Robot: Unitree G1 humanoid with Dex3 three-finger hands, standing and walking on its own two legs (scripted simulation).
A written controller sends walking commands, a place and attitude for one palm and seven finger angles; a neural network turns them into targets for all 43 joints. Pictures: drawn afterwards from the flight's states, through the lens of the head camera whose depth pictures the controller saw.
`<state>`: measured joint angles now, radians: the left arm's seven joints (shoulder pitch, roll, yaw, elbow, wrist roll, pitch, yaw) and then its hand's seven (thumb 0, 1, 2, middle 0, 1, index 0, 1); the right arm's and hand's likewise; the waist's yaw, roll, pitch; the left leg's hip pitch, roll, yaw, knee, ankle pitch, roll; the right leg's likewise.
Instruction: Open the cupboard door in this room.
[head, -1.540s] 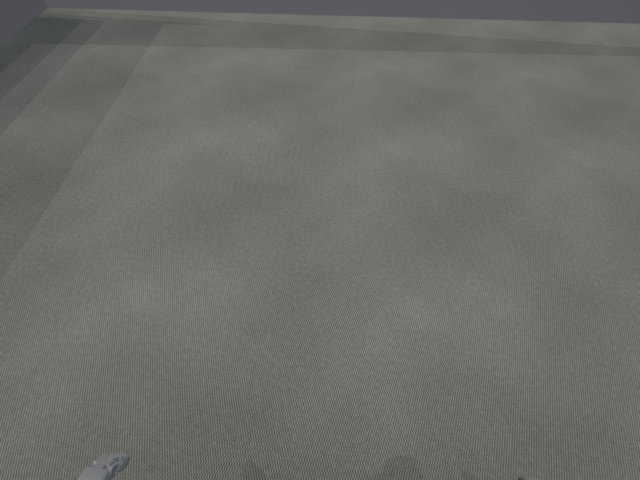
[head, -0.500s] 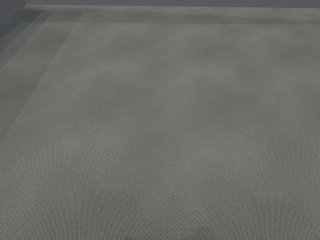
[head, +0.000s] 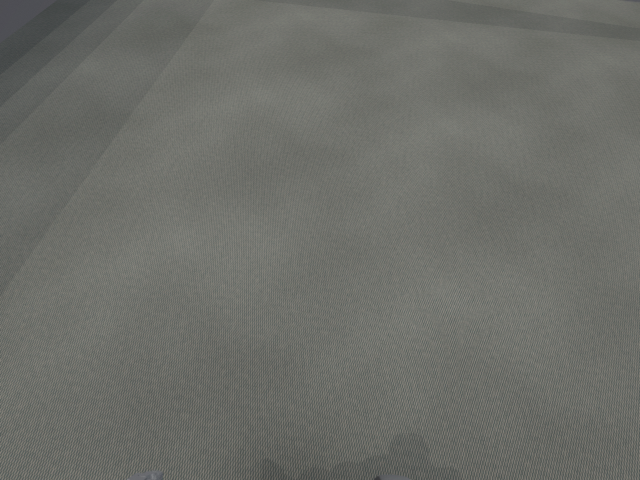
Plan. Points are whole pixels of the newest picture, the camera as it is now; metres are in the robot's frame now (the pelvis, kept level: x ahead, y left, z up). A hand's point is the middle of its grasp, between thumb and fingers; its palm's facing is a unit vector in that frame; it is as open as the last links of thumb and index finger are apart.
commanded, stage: turn or walk to find it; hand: left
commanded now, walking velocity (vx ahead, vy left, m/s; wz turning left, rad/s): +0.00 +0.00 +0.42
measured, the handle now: out of the picture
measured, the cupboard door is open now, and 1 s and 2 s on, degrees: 0 0 0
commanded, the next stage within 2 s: stand and wait in 1.68 s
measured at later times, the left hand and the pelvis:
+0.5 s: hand out of the picture -0.05 +0.14 -0.16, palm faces +0.28 -0.93 -0.25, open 7.4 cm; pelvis -0.04 -0.05 +0.00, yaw +15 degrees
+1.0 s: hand out of the picture -0.11 +0.22 -0.17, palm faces +0.48 -0.85 -0.23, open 7.4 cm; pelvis -0.08 +0.00 +0.00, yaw +26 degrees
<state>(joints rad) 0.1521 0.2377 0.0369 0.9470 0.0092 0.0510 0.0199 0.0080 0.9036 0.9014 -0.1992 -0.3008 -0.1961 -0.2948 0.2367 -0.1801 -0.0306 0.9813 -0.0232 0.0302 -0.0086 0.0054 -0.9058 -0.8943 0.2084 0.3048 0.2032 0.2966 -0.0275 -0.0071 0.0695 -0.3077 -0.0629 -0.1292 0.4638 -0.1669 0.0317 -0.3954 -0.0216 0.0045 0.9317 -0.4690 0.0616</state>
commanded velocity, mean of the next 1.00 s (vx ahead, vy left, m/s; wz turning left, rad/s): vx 0.00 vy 0.00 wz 0.42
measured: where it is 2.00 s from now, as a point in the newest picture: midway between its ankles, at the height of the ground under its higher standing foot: outside the picture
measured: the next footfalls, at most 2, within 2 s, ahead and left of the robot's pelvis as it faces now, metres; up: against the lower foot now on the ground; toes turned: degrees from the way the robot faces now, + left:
right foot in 0.16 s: +0.01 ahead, -0.15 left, +0.00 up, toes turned +5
left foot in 0.64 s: -0.07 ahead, +0.08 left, +0.00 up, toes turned +24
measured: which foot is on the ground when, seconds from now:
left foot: down 0.00-0.16, up 0.18-0.62, down 0.64-1.00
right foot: up 0.00-0.14, down 0.16-0.66, up 0.68-1.00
